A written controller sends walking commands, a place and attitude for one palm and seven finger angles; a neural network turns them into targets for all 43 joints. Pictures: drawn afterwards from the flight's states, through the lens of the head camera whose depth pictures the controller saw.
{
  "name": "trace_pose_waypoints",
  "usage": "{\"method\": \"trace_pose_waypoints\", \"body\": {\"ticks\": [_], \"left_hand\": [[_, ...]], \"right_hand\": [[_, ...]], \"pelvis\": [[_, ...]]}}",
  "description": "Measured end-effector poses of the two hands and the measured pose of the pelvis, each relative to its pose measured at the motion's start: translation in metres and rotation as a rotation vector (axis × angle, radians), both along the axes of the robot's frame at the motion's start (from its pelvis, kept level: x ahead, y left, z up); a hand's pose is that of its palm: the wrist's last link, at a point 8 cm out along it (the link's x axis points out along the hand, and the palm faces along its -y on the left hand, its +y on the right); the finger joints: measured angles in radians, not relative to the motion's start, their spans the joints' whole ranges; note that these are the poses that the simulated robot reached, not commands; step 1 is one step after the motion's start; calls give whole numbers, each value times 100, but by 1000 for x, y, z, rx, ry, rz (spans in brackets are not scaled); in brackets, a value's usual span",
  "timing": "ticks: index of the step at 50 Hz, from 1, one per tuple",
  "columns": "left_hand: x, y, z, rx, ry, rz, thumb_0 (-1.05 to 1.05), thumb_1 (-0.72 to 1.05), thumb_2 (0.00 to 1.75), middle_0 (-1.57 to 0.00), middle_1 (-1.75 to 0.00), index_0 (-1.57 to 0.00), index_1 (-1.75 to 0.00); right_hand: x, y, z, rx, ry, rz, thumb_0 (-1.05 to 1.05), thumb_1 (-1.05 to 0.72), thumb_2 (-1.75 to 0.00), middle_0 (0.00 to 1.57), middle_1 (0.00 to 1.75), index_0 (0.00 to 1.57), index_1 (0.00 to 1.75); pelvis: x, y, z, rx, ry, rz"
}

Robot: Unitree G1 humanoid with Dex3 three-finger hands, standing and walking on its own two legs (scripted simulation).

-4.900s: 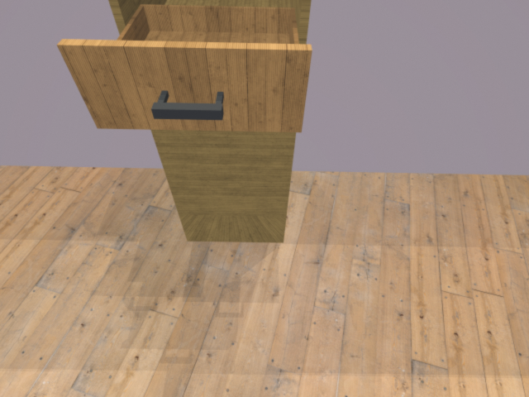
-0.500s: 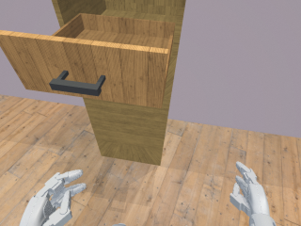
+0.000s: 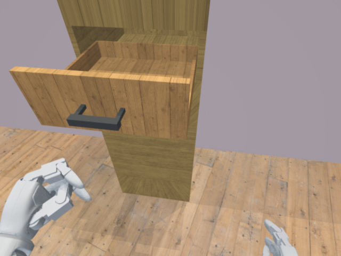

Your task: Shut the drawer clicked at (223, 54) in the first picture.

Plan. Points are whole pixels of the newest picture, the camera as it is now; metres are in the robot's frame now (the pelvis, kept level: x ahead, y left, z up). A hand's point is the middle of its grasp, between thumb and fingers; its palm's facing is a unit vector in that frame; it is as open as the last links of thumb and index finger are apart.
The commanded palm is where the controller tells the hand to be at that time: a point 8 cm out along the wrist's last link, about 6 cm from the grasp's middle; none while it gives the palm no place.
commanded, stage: raise the hand and make a fist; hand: left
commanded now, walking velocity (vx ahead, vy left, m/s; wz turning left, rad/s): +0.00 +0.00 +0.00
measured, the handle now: (97, 116) +0.34 +0.21 +0.19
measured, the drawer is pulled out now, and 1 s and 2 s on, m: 0.28 0.28 0.28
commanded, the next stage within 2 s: bring the fist close to the handle in 0.94 s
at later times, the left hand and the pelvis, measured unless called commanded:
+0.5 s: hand (48, 169) +0.16 +0.18 +0.26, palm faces +0.00 -0.97 -0.25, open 3.2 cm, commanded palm +0.12 +0.22 +0.28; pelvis -0.03 +0.00 +0.01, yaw +1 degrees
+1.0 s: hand (38, 146) +0.17 +0.19 +0.28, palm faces +0.01 -0.97 -0.23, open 3.2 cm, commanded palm +0.14 +0.23 +0.29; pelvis -0.03 +0.00 +0.01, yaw +0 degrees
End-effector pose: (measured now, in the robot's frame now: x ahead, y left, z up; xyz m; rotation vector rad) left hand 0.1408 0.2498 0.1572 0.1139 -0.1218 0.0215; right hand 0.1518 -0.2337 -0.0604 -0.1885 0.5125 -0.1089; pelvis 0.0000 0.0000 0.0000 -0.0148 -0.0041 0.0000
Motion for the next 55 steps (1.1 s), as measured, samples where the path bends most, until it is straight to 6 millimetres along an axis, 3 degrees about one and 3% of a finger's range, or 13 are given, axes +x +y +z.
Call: {"method": "trace_pose_waypoints", "body": {"ticks": [5,10,15,19,25,30,33,38,43,51,55], "left_hand": [[-5,-13,5,-10,6,-73,1,90,90,-109,-127,-109,-126],[-4,-13,38,65,-88,-70,2,89,90,-119,-137,-119,-137],[-5,-12,78,94,-206,-62,1,89,90,-129,-148,-129,-147],[-4,-13,93,115,-220,-74,1,89,90,-135,-154,-134,-153],[-4,-13,107,144,-193,-69,1,89,90,-139,-158,-139,-158],[-6,-10,137,191,-252,-45,1,89,90,-140,-160,-140,-159],[-4,-7,145,184,-265,-37,1,89,90,-140,-160,-140,-159],[12,0,122,123,-155,-31,1,89,90,-140,-160,-140,-159],[17,-6,103,86,-85,-63,1,89,90,-140,-160,-140,-159],[11,-2,135,126,-218,-46,1,89,90,-140,-160,-140,-159],[18,1,127,100,-187,-35,1,89,90,-140,-160,-140,-159]], "right_hand": [[35,20,24,-14,-133,71,2,-90,-90,20,30,20,30],[61,51,49,29,-256,145,2,-90,-90,20,30,20,30],[71,78,60,77,-294,215,2,-90,-90,20,30,21,30],[69,87,60,93,-263,247,2,-90,-90,20,30,21,30],[53,78,48,74,-177,243,2,-90,-90,20,30,21,30],[40,60,37,44,-118,213,2,-90,-90,20,30,21,30],[33,47,32,35,-94,185,2,-90,-90,20,30,21,30],[20,27,26,20,-65,133,2,-90,-90,20,30,21,30],[15,15,27,-6,-67,95,2,-90,-90,20,30,21,30],[34,28,34,6,-116,116,2,-90,-90,20,30,20,30],[45,43,36,35,-126,153,2,-90,-90,20,30,20,30]], "pelvis": [[-4,9,2,-4,-21,15],[-7,11,4,-1,-45,17],[-10,11,6,1,-74,17],[-15,9,8,5,-91,14],[-26,3,10,7,-112,15],[-34,-1,11,5,-124,19],[-37,-3,11,3,-125,21],[-40,-5,11,2,-123,16],[-39,-4,10,2,-123,7],[-29,2,10,3,-117,9],[-25,5,11,8,-109,12]]}}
